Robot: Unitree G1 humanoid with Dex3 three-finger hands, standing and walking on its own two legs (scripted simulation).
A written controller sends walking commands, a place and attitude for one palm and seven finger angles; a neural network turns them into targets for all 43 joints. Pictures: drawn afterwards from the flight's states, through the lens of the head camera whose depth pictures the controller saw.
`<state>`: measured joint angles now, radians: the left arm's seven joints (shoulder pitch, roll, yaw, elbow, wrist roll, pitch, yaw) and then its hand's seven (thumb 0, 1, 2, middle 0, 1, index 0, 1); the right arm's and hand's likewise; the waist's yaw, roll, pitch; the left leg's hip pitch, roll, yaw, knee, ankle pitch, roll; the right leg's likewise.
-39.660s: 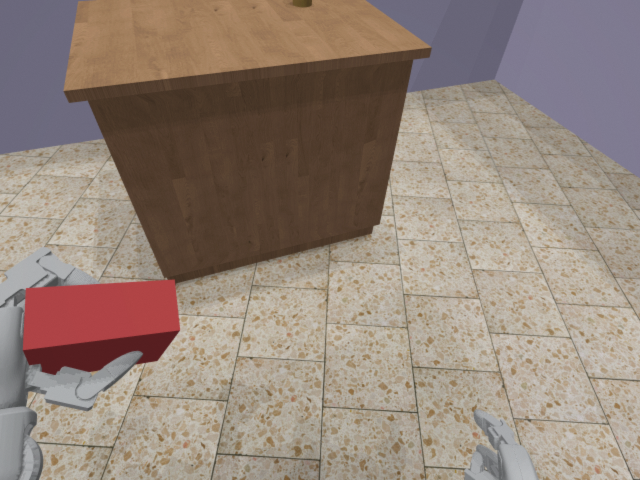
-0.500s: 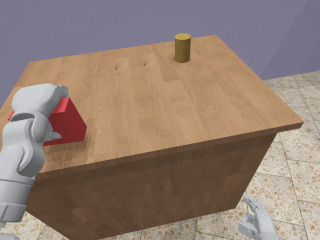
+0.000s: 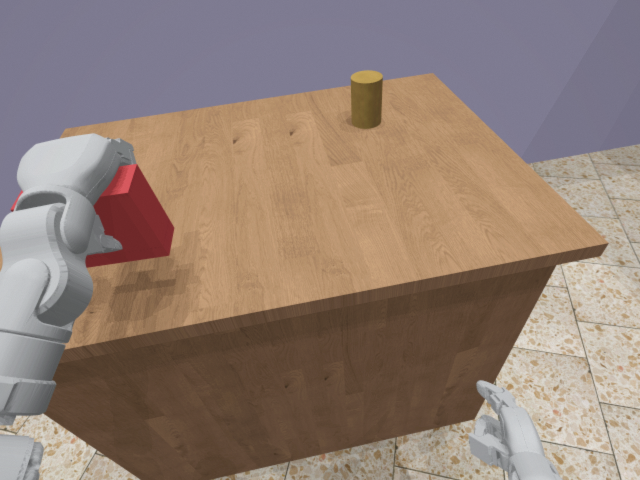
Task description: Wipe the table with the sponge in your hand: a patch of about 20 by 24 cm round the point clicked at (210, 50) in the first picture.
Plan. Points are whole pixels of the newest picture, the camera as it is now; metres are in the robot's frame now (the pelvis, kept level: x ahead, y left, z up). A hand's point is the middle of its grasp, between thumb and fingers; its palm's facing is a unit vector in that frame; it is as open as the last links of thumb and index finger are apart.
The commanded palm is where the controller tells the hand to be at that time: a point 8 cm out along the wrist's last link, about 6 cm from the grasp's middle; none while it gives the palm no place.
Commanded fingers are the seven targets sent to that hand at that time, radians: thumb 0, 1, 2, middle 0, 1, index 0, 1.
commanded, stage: lift the sponge slowly off the table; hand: left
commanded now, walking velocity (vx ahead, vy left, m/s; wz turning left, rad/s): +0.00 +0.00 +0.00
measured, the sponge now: (109, 229) +0.32 +0.31 +0.18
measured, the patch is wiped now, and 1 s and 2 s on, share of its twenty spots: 1.00 1.00 1.00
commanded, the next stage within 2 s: bring the sponge back beside the body in 0.18 s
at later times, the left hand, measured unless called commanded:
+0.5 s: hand (103, 207) +0.31 +0.29 +0.22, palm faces +0.11 +0.00 -0.99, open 9.3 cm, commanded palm +0.25 +0.30 +0.29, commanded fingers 0.00 0.10 1.30 -1.20 -1.60 -1.20 -1.60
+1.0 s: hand (59, 244) +0.25 +0.30 +0.23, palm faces +0.19 -0.03 -0.98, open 9.3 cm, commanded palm +0.19 +0.29 +0.29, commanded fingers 0.00 0.10 1.30 -1.20 -1.60 -1.20 -1.60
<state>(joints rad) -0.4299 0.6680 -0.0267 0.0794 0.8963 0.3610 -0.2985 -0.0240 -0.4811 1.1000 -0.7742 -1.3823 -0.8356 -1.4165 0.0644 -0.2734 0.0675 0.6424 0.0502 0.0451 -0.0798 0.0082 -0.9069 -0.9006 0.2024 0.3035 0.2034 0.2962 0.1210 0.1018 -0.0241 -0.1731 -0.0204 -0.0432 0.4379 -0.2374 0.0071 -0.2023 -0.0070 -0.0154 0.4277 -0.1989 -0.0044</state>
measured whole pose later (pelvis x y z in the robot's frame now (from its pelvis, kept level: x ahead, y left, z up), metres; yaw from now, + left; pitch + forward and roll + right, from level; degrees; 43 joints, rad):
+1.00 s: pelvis -0.01 +0.00 +0.00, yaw -1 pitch -4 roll +0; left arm -0.19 0.70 0.03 -0.25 0.82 0.45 -0.30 -0.02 -0.48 1.10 -0.78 -1.38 -0.84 -1.42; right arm -0.01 -0.25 0.10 0.61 0.05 0.06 -0.06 0.01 -0.91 -0.90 0.20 0.30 0.20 0.30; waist 0.17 0.10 -0.02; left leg -0.16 -0.01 -0.03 0.48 -0.25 0.00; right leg -0.19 0.00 -0.01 0.47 -0.21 -0.01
